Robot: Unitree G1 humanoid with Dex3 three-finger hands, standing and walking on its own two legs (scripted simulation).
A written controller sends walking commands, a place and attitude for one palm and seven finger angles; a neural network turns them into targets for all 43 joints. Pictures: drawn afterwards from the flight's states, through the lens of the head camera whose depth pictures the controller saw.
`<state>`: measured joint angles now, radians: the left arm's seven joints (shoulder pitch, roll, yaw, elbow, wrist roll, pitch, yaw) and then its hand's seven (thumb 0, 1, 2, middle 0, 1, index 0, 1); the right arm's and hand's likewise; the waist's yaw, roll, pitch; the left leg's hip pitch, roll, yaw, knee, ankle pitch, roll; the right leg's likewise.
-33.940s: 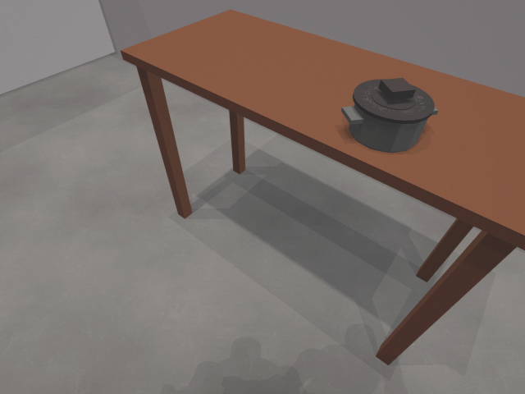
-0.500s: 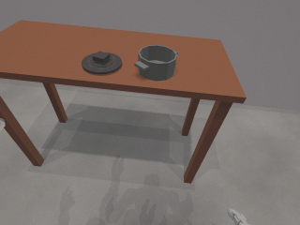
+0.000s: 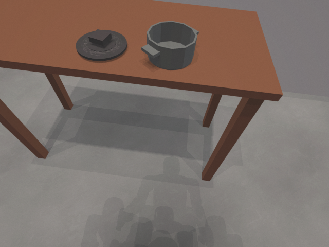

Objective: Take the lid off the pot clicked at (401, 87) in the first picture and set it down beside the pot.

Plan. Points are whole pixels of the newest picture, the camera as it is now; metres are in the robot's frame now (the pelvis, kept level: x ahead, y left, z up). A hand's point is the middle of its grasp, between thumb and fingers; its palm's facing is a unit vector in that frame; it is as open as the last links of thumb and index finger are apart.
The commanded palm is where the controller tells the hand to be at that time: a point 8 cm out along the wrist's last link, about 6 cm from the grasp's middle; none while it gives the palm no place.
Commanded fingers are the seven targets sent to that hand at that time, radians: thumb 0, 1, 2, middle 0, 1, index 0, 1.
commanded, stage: stop stepping back and stand still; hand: left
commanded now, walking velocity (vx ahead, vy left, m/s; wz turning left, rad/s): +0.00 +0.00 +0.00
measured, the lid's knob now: (100, 37) +0.70 +0.23 +0.09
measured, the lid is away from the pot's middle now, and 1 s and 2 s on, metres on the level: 0.23 0.23 0.23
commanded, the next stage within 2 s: let the arm hang, fingers relaxed in 0.58 s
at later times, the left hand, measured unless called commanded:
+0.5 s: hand out of the picture +0.08 +0.16 -0.17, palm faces +0.02 -0.98 -0.21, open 7.2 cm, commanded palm none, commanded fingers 0.00 0.90 0.90 -0.20 -0.30 -0.20 -0.30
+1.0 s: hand out of the picture +0.07 +0.16 -0.17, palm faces +0.02 -0.98 -0.21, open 7.3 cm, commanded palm none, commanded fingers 0.00 0.90 0.90 -0.20 -0.30 -0.20 -0.30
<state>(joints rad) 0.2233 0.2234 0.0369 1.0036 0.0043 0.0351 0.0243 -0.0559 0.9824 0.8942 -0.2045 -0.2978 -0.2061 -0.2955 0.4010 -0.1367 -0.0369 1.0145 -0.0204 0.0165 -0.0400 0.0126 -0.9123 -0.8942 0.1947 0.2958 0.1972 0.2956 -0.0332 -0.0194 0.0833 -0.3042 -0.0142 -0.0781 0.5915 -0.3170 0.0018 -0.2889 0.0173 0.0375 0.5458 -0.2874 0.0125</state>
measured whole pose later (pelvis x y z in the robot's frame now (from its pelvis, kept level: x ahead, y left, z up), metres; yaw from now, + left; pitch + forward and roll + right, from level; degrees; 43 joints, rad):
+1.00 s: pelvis +0.04 -0.02 +0.01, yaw -1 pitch +0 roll -1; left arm 0.21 0.16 0.04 1.09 0.00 0.01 0.04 0.00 0.92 0.90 -0.20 -0.30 -0.20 -0.30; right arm 0.30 -0.12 -0.04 1.08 -0.01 0.00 -0.05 0.01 -0.91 -0.89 0.20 0.30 0.20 0.30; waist -0.02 0.00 0.06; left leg -0.16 0.01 -0.07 0.48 -0.32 -0.02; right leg -0.16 0.04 0.04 0.46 -0.30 -0.01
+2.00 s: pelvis +0.02 -0.01 +0.01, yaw -1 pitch +0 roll +0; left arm 0.23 0.15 0.03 1.11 0.01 0.00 0.04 0.00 0.92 0.90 -0.20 -0.30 -0.20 -0.30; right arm 0.30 -0.11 -0.04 1.09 -0.01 -0.01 -0.05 0.01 -0.91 -0.89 0.20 0.30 0.20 0.30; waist -0.02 0.00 0.06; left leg -0.16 0.01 -0.06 0.47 -0.30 -0.02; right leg -0.17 0.03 0.05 0.45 -0.28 -0.01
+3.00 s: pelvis +0.02 -0.02 +0.01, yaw -1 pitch +0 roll +0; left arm 0.24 0.15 0.04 1.11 0.01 0.00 0.04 0.00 0.92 0.90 -0.20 -0.30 -0.20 -0.30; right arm 0.30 -0.11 -0.03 1.11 -0.01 -0.01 -0.05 0.01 -0.91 -0.89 0.20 0.30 0.20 0.30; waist -0.02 0.01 0.06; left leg -0.17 0.01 -0.07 0.47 -0.29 -0.02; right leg -0.17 0.04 0.04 0.45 -0.27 -0.01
